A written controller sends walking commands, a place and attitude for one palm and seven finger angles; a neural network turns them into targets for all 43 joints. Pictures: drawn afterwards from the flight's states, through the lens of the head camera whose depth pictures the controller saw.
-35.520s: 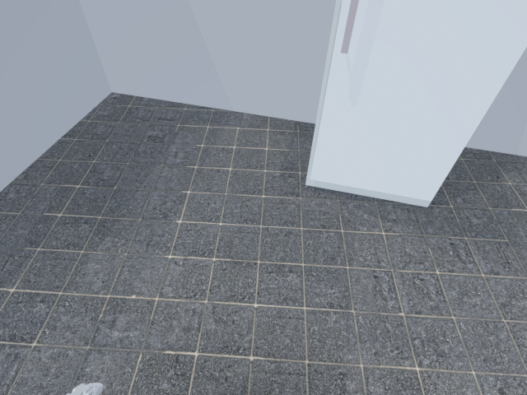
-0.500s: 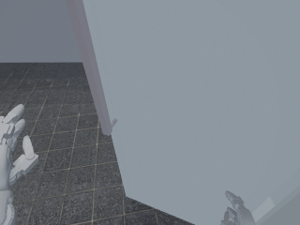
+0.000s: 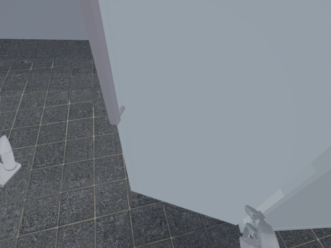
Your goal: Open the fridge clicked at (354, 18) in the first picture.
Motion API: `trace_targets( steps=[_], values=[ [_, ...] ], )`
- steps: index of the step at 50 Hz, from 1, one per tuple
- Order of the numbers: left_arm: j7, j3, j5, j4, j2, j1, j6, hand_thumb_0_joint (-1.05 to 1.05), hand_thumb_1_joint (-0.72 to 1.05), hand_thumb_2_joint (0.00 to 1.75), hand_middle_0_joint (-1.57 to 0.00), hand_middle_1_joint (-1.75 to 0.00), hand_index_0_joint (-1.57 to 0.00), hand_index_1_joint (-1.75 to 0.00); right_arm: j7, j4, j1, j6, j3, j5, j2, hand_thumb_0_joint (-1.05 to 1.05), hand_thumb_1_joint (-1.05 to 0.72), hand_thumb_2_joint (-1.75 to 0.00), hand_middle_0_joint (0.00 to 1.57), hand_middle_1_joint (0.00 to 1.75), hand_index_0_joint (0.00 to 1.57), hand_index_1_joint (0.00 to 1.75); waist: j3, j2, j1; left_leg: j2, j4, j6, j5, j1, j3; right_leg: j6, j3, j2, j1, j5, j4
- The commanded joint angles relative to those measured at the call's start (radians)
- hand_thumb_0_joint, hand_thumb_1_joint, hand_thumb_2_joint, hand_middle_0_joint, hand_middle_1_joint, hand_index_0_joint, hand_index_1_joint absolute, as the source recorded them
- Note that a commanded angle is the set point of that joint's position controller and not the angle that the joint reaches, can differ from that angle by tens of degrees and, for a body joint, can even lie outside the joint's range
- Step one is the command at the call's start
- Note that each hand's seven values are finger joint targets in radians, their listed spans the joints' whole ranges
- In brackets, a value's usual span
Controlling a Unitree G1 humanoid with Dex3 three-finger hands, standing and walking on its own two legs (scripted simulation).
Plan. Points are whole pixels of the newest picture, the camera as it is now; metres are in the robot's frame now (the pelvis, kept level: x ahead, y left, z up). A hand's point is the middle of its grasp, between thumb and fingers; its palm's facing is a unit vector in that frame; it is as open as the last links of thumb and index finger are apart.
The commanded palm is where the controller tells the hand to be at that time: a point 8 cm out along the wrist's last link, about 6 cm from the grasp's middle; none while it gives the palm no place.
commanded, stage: step back with the hand held close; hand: left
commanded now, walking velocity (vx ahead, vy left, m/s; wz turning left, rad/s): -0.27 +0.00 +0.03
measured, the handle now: (104, 42) +0.47 +0.18 +0.26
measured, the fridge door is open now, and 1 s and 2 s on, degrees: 69 69 69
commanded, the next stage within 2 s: stop stepping back and stand still in 0.72 s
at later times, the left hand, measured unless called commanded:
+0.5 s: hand out of the picture +0.14 +0.27 +0.18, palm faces +0.45 -0.78 -0.43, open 7.4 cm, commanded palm +0.07 +0.31 +0.19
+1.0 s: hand out of the picture +0.02 +0.27 +0.18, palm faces +0.41 -0.79 -0.45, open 7.4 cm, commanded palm -0.04 +0.31 +0.19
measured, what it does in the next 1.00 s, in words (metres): walks backwards: right foot, then left foot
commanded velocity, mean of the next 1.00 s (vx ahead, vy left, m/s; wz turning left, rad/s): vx -0.23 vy -0.02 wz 0.00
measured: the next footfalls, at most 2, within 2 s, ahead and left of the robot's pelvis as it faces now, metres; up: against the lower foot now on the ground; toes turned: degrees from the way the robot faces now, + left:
right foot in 0.36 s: -0.05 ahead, -0.13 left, +0.00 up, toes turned +2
left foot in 0.80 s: -0.05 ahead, +0.13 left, +0.00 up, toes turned +2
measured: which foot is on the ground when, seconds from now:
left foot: down 0.00-0.62, up 0.64-0.78, down 0.80-1.00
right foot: down 0.00-0.22, up 0.24-0.34, down 0.36-0.82, up 0.84-0.98, down 1.00-1.00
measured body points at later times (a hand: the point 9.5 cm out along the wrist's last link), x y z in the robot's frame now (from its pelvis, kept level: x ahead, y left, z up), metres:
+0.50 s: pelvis -0.07 +0.01 +0.00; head -0.03 +0.03 +0.45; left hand +0.11 +0.31 +0.20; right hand +0.12 -0.22 -0.07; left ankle +0.04 +0.08 -0.73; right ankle -0.09 -0.13 -0.73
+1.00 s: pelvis -0.18 +0.01 +0.00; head -0.17 +0.04 +0.45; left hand -0.01 +0.31 +0.20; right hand -0.01 -0.21 -0.06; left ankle -0.09 +0.13 -0.73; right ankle -0.19 -0.09 -0.72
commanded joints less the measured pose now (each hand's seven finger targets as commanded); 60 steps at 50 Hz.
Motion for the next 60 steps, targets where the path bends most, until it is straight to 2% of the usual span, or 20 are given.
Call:
trace_targets(
  steps=[1, 6, 12, 19, 23, 27, 29, 31, 32, 33, 35, 38, 40, 42, 44, 49, 52, 54, 58, 60],
  values=[
    [0.016, 0.097, 0.001, -0.165, 0.138, -0.057, -0.060, 0.00, 0.90, 0.90, -0.20, -0.30, -0.20, -0.30, -0.012, -0.149, -0.062, -0.059, -0.063, 0.002, -0.140, 0.00, -0.90, -0.90, 0.20, 0.30, 0.20, 0.30, -0.107, 0.019, -0.013, 0.125, -0.174, 0.024, -0.210, -0.222, -0.168, -0.048, 0.156, -0.073, 0.189, 0.092, -0.044],
    [0.032, 0.094, 0.001, -0.201, 0.167, -0.096, -0.076, 0.00, 0.90, 0.90, -0.20, -0.30, -0.20, -0.30, -0.003, -0.117, -0.063, -0.061, -0.052, -0.009, -0.126, 0.00, -0.90, -0.90, 0.20, 0.30, 0.20, 0.30, -0.080, -0.059, -0.025, 0.058, -0.014, -0.005, -0.205, -0.068, -0.147, -0.116, 0.250, -0.181, -0.058, -0.163, -0.218],
    [0.033, 0.153, 0.030, -0.213, 0.172, -0.083, -0.116, 0.00, 0.90, 0.90, -0.20, -0.30, -0.20, -0.30, -0.017, -0.149, -0.088, -0.090, -0.067, -0.004, -0.160, 0.00, -0.90, -0.90, 0.20, 0.30, 0.20, 0.30, -0.093, 0.290, -0.004, 0.291, -0.454, 0.094, -0.550, -0.450, -0.399, -0.005, 0.039, 0.061, 0.315, -0.078, 0.249],
    [-0.007, 0.115, 0.021, -0.201, 0.154, -0.067, -0.147, 0.00, 0.90, 0.90, -0.20, -0.30, -0.20, -0.30, -0.002, -0.098, -0.054, -0.137, -0.073, -0.019, -0.158, 0.00, -0.90, -0.90, 0.20, 0.30, 0.20, 0.30, -0.072, 0.201, -0.005, 0.238, -0.284, 0.074, -0.104, -0.146, -0.336, -0.019, 0.054, 0.062, 0.184, -0.013, -0.064],
    [-0.009, 0.080, -0.005, -0.225, 0.156, -0.109, -0.132, 0.00, 0.90, 0.90, -0.20, -0.30, -0.20, -0.30, -0.005, -0.088, -0.076, -0.128, -0.077, -0.006, -0.149, 0.00, -0.90, -0.90, 0.20, 0.30, 0.20, 0.30, -0.304, 0.103, 0.006, 0.190, -0.138, 0.007, 0.439, 0.230, -0.199, -0.011, 0.081, 0.034, 0.101, 0.213, -0.098],
    [-0.013, 0.140, -0.025, -0.262, 0.193, -0.020, -0.108, 0.00, 0.90, 0.90, -0.20, -0.30, -0.20, -0.30, 0.000, -0.137, -0.133, -0.095, -0.079, -0.005, -0.139, 0.00, -0.90, -0.90, 0.20, 0.30, 0.20, 0.30, -0.237, 0.191, 0.015, 0.220, -0.285, 0.021, -0.050, -0.016, -0.227, -0.030, 0.063, 0.053, 0.167, -0.062, -0.049],
    [-0.013, 0.189, -0.022, -0.281, 0.235, 0.002, -0.109, 0.00, 0.90, 0.90, -0.20, -0.30, -0.20, -0.30, -0.003, -0.153, -0.130, -0.076, -0.085, -0.004, -0.129, 0.00, -0.90, -0.90, 0.20, 0.30, 0.20, 0.30, -0.180, 0.130, 0.007, 0.164, -0.255, -0.004, -0.288, -0.150, -0.200, -0.063, 0.109, 0.016, 0.169, -0.146, -0.119],
    [-0.005, 0.178, -0.038, -0.254, 0.241, 0.026, -0.105, 0.00, 0.90, 0.90, -0.20, -0.30, -0.20, -0.30, 0.000, -0.137, -0.097, -0.057, -0.085, 0.003, -0.099, 0.00, -0.90, -0.90, 0.20, 0.30, 0.20, 0.30, -0.151, -0.126, -0.003, 0.021, 0.145, -0.082, -0.186, 0.017, -0.090, -0.180, 0.366, -0.206, -0.154, -0.371, -0.345],
    [0.006, 0.152, -0.034, -0.246, 0.228, 0.009, -0.095, 0.00, 0.90, 0.90, -0.20, -0.30, -0.20, -0.30, 0.007, -0.114, -0.092, -0.046, -0.086, -0.002, -0.095, 0.00, -0.90, -0.90, 0.20, 0.30, 0.20, 0.30, -0.141, -0.188, -0.003, -0.013, 0.380, -0.093, -0.146, 0.031, -0.077, -0.245, 0.468, -0.343, -0.230, -0.273, -0.402],
    [0.012, 0.140, -0.027, -0.223, 0.215, -0.001, -0.084, 0.00, 0.90, 0.90, -0.20, -0.30, -0.20, -0.30, 0.013, -0.101, -0.101, -0.035, -0.079, -0.009, -0.089, 0.00, -0.90, -0.90, 0.20, 0.30, 0.20, 0.30, -0.127, -0.185, -0.001, -0.008, 0.491, -0.083, -0.180, -0.070, -0.103, -0.255, 0.409, -0.352, -0.156, -0.008, -0.353],
    [0.022, 0.133, -0.008, -0.210, 0.210, -0.071, -0.080, 0.00, 0.90, 0.90, -0.20, -0.30, -0.20, -0.30, 0.007, -0.100, -0.108, -0.033, -0.053, -0.022, -0.060, 0.00, -0.90, -0.90, 0.20, 0.30, 0.20, 0.30, -0.068, -0.128, -0.015, 0.052, 0.308, -0.072, -0.211, -0.110, -0.125, -0.205, 0.281, -0.290, -0.038, 0.434, -0.224],
    [0.028, 0.097, 0.009, -0.169, 0.189, -0.112, -0.068, 0.00, 0.90, 0.90, -0.20, -0.30, -0.20, -0.30, -0.015, -0.084, -0.097, -0.033, -0.046, -0.017, -0.101, 0.00, -0.90, -0.90, 0.20, 0.30, 0.20, 0.30, -0.105, -0.013, -0.040, 0.025, -0.193, -0.062, 0.095, 0.029, -0.050, -0.087, 0.161, -0.151, 0.032, 0.536, -0.029],
    [0.024, 0.108, 0.009, -0.233, 0.197, -0.110, -0.090, 0.00, 0.90, 0.90, -0.20, -0.30, -0.20, -0.30, -0.020, -0.107, -0.093, -0.052, -0.075, -0.007, -0.135, 0.00, -0.90, -0.90, 0.20, 0.30, 0.20, 0.30, -0.212, 0.226, 0.000, 0.251, -0.252, 0.024, 0.547, 0.049, -0.244, -0.014, 0.084, 0.014, 0.079, 0.142, 0.172],
    [0.004, 0.128, -0.019, -0.239, 0.197, -0.044, -0.098, 0.00, 0.90, 0.90, -0.20, -0.30, -0.20, -0.30, -0.003, -0.127, -0.086, -0.088, -0.090, -0.014, -0.138, 0.00, -0.90, -0.90, 0.20, 0.30, 0.20, 0.30, -0.248, 0.300, -0.004, 0.323, -0.327, 0.083, 0.312, 0.037, -0.338, -0.002, 0.051, 0.077, 0.018, -0.277, 0.332],
    [0.005, 0.135, -0.023, -0.338, 0.192, -0.042, -0.102, 0.00, 0.90, 0.90, -0.20, -0.30, -0.20, -0.30, 0.009, -0.116, -0.068, -0.110, -0.094, -0.019, -0.129, 0.00, -0.90, -0.90, 0.20, 0.30, 0.20, 0.30, -0.226, 0.262, -0.013, 0.314, -0.328, 0.115, 0.123, 0.043, -0.372, -0.014, 0.085, 0.059, 0.011, -0.254, 0.317],
    [0.006, 0.136, 0.001, -0.259, 0.190, 0.043, -0.054, 0.00, 0.90, 0.90, -0.20, -0.30, -0.20, -0.30, 0.019, -0.124, -0.074, -0.102, -0.077, -0.010, -0.137, 0.00, -0.90, -0.90, 0.20, 0.30, 0.20, 0.30, -0.135, 0.187, -0.015, 0.115, -0.297, -0.010, -0.380, -0.176, -0.165, -0.042, -0.008, 0.072, 0.304, -0.196, -0.156],
    [0.009, 0.123, -0.016, -0.165, 0.202, -0.080, -0.030, 0.00, 0.90, 0.90, -0.20, -0.30, -0.20, -0.30, 0.006, -0.089, -0.076, -0.081, -0.076, -0.009, -0.122, 0.00, -0.90, -0.90, 0.20, 0.30, 0.20, 0.30, -0.078, -0.210, -0.012, -0.015, 0.286, -0.070, -0.153, -0.052, -0.075, -0.209, 0.470, -0.257, -0.093, -0.554, -0.470],
    [0.011, 0.075, -0.012, -0.103, 0.156, -0.142, -0.017, 0.00, 0.90, 0.90, -0.20, -0.30, -0.20, -0.30, 0.004, -0.052, -0.053, -0.069, -0.077, -0.017, -0.138, 0.00, -0.90, -0.90, 0.20, 0.30, 0.20, 0.30, -0.044, -0.149, -0.036, 0.011, 0.407, -0.062, -0.111, -0.077, -0.092, -0.221, 0.408, -0.263, -0.136, -0.511, -0.430],
    [0.024, 0.026, 0.012, -0.060, 0.129, -0.193, -0.031, 0.00, 0.90, 0.90, -0.20, -0.30, -0.20, -0.30, -0.015, -0.039, -0.070, -0.091, -0.050, -0.022, -0.116, 0.00, -0.90, -0.90, 0.20, 0.30, 0.20, 0.30, -0.028, -0.065, -0.038, 0.024, -0.045, -0.015, -0.133, 0.105, -0.016, -0.144, 0.213, -0.159, -0.128, -0.430, -0.309],
    [0.022, 0.019, 0.013, -0.119, 0.131, -0.195, -0.044, 0.00, 0.90, 0.90, -0.20, -0.30, -0.20, -0.30, -0.018, -0.056, -0.067, -0.110, -0.056, -0.020, -0.145, 0.00, -0.90, -0.90, 0.20, 0.30, 0.20, 0.30, -0.033, 0.107, -0.032, 0.097, -0.273, 0.022, -0.207, 0.127, -0.151, -0.091, 0.134, -0.045, -0.087, -0.323, -0.109]
  ],
)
